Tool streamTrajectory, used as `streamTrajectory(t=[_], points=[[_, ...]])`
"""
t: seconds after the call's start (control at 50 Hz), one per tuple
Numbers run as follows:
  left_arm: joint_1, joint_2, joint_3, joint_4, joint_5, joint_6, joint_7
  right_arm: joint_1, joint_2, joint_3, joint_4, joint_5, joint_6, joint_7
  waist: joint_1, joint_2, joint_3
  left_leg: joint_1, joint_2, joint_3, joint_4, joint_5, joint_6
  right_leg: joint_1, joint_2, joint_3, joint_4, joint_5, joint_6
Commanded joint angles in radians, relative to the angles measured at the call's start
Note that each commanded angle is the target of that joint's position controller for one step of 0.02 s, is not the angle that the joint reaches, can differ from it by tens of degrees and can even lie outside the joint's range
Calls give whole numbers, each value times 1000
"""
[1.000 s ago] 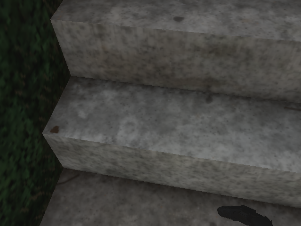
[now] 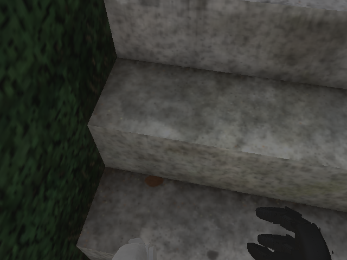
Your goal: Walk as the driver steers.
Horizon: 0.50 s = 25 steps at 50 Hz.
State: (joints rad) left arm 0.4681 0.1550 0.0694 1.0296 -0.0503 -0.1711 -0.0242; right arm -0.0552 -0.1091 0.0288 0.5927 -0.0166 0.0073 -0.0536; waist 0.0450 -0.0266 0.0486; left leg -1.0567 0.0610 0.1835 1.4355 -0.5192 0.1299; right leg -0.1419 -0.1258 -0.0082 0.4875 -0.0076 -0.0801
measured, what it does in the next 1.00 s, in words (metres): climbs, turning right: right foot 0.22 m higher, then left foot 0.22 m higher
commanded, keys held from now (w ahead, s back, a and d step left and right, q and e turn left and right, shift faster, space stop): w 0.02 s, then w+e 0.88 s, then e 0.10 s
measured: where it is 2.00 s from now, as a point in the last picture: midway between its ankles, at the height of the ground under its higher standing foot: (301, 136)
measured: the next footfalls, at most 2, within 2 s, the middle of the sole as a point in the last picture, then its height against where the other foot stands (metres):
right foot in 0.50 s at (240, 240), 0.22 m higher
left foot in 0.94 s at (246, 108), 0.22 m higher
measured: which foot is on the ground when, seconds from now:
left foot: down 0.00-0.50, up 0.52-0.92, down 0.94-1.00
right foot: up 0.00-0.48, down 0.50-0.96, up 0.98-1.00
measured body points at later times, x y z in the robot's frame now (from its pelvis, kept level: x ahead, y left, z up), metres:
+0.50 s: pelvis +0.23 -0.03 +0.22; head +0.29 -0.01 +0.67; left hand +0.51 +0.07 +0.13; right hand +0.14 -0.26 +0.10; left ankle +0.16 +0.10 -0.53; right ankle +0.32 -0.10 -0.37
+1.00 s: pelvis +0.44 -0.09 +0.47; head +0.52 -0.13 +0.91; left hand +0.54 +0.15 +0.33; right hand +0.66 -0.32 +0.40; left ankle +0.58 -0.06 -0.14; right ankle +0.33 -0.13 -0.22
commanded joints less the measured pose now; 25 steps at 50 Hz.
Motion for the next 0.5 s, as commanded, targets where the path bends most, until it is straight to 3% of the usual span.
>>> streamTrajectory(t=[0.02, 0.04, 0.06, 0.08, 0.1, 0.12, 0.14, 0.16, 0.18, 0.2, 0.22, 0.24, 0.26, 0.28, 0.3, 0.32, 0.34, 0.36, 0.38, 0.4, 0.42, 0.44, 0.46, 0.48, 0.5], points=[[-141, 97, 57, -215, 85, -19, -53, 369, -323, -144, 67, -17, -1, -42, -208, 204, -500, 876, 271, -1250, -1153, -543, 156, -559, 268, 225, 1371, 88, 5], [-228, -41, 28, -305, 121, 6, -26, 272, -287, -142, 100, 14, -24, -20, -120, 93, -373, 778, 288, -1120, -1091, -500, 91, -711, 250, 261, 1620, 99, 11], [-313, -89, -1, -367, 143, 40, -13, 248, -232, -127, 159, 19, -50, -21, -62, 3, -252, 675, 271, -940, -968, -384, 61, -780, 233, 238, 1638, 192, -31], [-295, -121, -20, -381, 147, 69, 9, 241, -149, -108, 221, 16, -72, -19, 3, -34, -132, 602, 244, -741, -924, -210, 18, -839, 238, 234, 1661, 237, -52], [-264, -130, -34, -379, 136, 91, 22, 233, -74, -86, 261, 2, -93, -12, 33, -16, -75, 573, 224, -613, -900, -83, 3, -907, 243, 239, 1712, 210, -57], [-246, -118, -39, -384, 128, 103, 22, 250, -56, -77, 266, -9, -118, -9, 33, -4, -65, 607, 226, -499, -944, 91, -2, -949, 247, 238, 1744, 172, -54], [-243, -124, -46, -384, 125, 119, 31, 295, -55, -75, 282, -6, -142, -2, 35, 14, -40, 644, 225, -397, -960, 241, -4, -1021, 234, 248, 1750, 128, -51], [-269, -117, -51, -400, 103, 130, 28, 343, -73, -73, 306, -5, -156, 0, 19, 47, -22, 701, 231, -315, -1024, 336, -11, -1101, 222, 236, 1781, 17, -56], [-336, -110, -55, -423, 94, 145, 24, 360, -91, -73, 311, -1, -173, 0, 18, 35, 25, 687, 228, -250, -1070, 348, -32, -1136, 199, 230, 1689, -22, -58], [-372, -134, -59, -412, 79, 164, 36, 430, -95, -70, 343, 0, -182, 2, -1, 49, 17, 726, 237, -227, -1104, 386, -12, -1212, 237, 181, 1894, -68, -80], [-408, -121, -62, -440, 80, 177, 40, 475, -107, -66, 350, 2, -198, -2, 2, 57, 30, 769, 253, -224, -1161, 379, -11, -1281, 214, 189, 1941, -133, -89], [-434, -147, -71, -449, 82, 184, 52, 503, -106, -61, 373, 4, -206, 4, 5, 86, 48, 823, 269, -223, -1182, 376, -7, -1404, 218, 193, 2104, -204, -106], [-449, -139, -73, -471, 79, 188, 58, 487, -109, -55, 361, 16, -212, 0, 26, 54, 71, 814, 251, -155, -1191, 343, -35, -1422, 208, 202, 2059, -227, -100], [-488, -122, -76, -493, 62, 183, 65, 476, -114, -54, 356, 18, -210, 4, 32, 33, 84, 764, 208, -98, -1209, 277, -64, -1381, 207, 174, 1935, -227, -95], [-573, -111, -88, -539, 58, 184, 60, 466, -121, -51, 351, 19, -197, 1, 39, -1, 92, 680, 150, -21, -1257, 266, -110, -1284, 178, 106, 1687, -182, -83], [-665, -101, -90, -569, 57, 200, 51, 502, -132, -51, 360, 19, -188, -12, -1, -2, 80, 658, 128, -4, -1309, 335, -97, -1220, 180, 4, 1592, -159, -67], [-717, -99, -98, -588, 40, 216, 36, 576, -209, -69, 369, 32, -178, -29, -50, 114, 23, 770, 172, -9, -1452, 473, -47, -1188, 157, -157, 1506, -250, -83], [-694, -117, -98, -572, 54, 224, 27, 613, -205, -72, 380, 16, -166, -35, -65, 164, -41, 921, 163, 2, -1432, 519, -9, -1185, 121, -176, 1525, -299, -95], [-672, -157, -116, -589, 52, 223, 19, 609, -241, -90, 377, 9, -153, -47, -55, 229, -84, 1006, 161, 44, -1454, 559, 10, -1111, 76, -159, 1366, -358, -107], [-629, -141, -116, -534, 50, 211, 14, 573, -210, -79, 357, 42, -144, -46, -44, 158, -97, 1018, 156, 133, -1409, 1041, -4, -942, 106, -241, 1227, -426, -126], [-576, -124, -111, -511, 48, 209, 24, 568, -234, -80, 330, 62, -146, -50, -19, 179, -142, 1025, 181, 140, -1311, 1763, 9, -771, 153, -300, 1091, -467, -141], [-472, -89, -102, -485, 47, 219, 25, 548, -293, -94, 297, 75, -151, -58, 24, 209, -244, 1070, 252, 104, -1190, 2091, 43, -608, 194, -288, 982, -514, -137], [-286, -38, -83, -434, 72, 223, 29, 484, -343, -106, 261, 100, -154, -43, 93, 247, -379, 1101, 295, 86, -982, 2330, 87, -417, 243, -225, 947, -563, -144], [-245, 41, -63, -434, 103, 219, 28, 445, -396, -125, 225, 123, -159, -6, 101, 211, -493, 1132, 295, 53, -772, 2337, 110, -277, 289, -177, 730, -589, -134], [-211, 91, -37, -444, 103, 218, 14, 442, -393, -135, 193, 98, -168, 20, 120, 245, -519, 1112, 278, 16, -532, 2070, 104, -183, 317, -44, 460, -656, -119]])
Keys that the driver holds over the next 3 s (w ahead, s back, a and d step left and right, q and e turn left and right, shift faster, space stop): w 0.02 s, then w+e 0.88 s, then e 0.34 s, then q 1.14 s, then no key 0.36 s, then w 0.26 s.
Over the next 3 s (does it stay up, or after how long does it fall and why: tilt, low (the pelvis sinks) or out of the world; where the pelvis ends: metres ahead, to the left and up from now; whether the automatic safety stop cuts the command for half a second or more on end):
stays up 0.55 -0.21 0.59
